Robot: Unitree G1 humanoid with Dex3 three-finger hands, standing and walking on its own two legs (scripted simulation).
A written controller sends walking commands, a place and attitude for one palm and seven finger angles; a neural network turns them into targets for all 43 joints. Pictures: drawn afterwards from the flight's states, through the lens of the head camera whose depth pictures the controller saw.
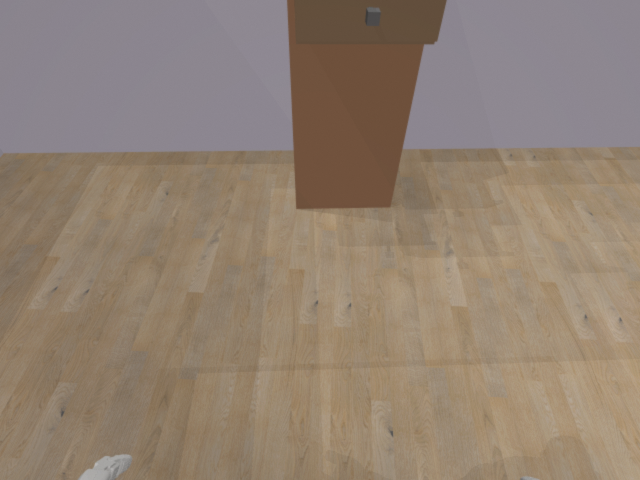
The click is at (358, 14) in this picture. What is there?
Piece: drawer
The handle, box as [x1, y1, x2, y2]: [365, 7, 380, 25]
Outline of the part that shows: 366,8 366,24 378,25 380,14 379,9 372,7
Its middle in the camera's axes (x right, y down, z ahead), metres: +0.13 -0.56 +0.97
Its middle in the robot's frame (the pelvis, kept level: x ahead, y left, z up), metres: +1.13 -0.07 +0.13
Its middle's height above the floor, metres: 0.90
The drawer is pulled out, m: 0.19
